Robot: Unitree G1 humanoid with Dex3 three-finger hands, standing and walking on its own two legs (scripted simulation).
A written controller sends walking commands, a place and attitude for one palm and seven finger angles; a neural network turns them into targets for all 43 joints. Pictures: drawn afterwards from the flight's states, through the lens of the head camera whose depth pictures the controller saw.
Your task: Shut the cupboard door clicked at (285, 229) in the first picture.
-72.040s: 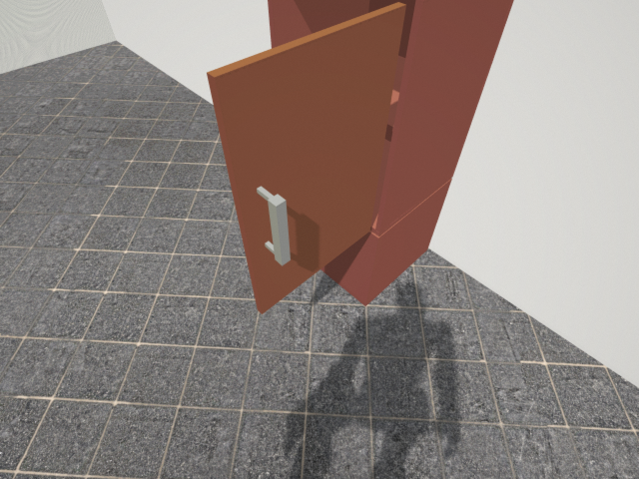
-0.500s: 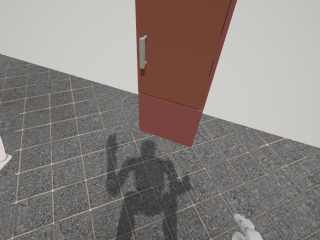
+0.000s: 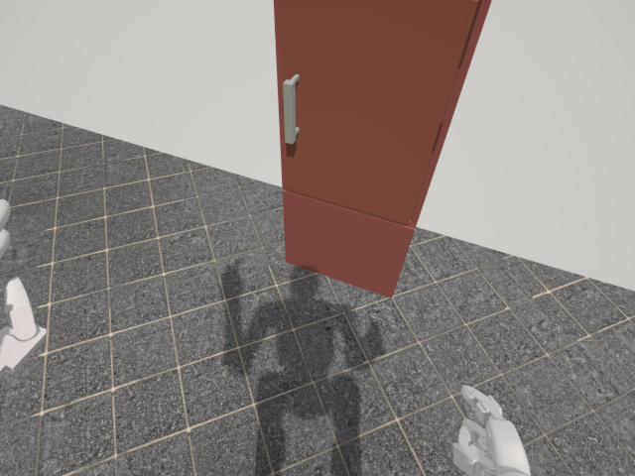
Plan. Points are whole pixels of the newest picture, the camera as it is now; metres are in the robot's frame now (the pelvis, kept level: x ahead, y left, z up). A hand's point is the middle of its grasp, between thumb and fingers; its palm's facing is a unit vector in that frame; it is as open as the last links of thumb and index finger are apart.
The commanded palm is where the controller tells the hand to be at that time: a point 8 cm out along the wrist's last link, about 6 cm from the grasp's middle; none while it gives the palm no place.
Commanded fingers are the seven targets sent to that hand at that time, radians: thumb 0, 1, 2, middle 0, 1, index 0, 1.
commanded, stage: stop stepping back and stand still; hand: left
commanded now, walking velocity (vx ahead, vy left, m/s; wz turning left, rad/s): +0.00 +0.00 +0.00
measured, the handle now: (293, 109) +0.94 +0.10 -0.04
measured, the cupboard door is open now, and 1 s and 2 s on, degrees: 0 0 0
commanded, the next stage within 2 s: let the arm hang, fingers relaxed in 0.10 s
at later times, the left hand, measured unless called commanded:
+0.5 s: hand out of the picture +0.04 +0.19 -0.16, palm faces -0.01 -0.98 -0.18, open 7.2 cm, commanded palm none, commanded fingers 0.00 0.90 0.90 -0.20 -0.30 -0.20 -0.30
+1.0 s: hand out of the picture -0.08 +0.19 -0.17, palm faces +0.02 -0.98 -0.18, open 7.4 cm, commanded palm none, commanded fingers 0.00 0.90 0.90 -0.20 -0.30 -0.20 -0.30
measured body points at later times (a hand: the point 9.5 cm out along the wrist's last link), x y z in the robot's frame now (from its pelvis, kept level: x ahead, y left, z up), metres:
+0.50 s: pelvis -0.03 +0.02 +0.00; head -0.02 +0.02 +0.45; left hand +0.04 +0.24 -0.15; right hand +0.04 -0.24 -0.13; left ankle +0.00 +0.11 -0.74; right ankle -0.03 -0.10 -0.74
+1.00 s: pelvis -0.04 +0.03 +0.01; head -0.04 +0.02 +0.46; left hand -0.08 +0.24 -0.15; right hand -0.07 -0.17 -0.16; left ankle +0.00 +0.11 -0.74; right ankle -0.03 -0.10 -0.74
